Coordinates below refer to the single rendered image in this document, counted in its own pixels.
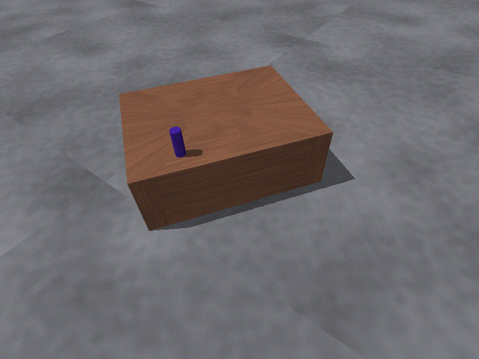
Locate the can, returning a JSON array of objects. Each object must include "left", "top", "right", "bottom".
[{"left": 169, "top": 126, "right": 186, "bottom": 157}]

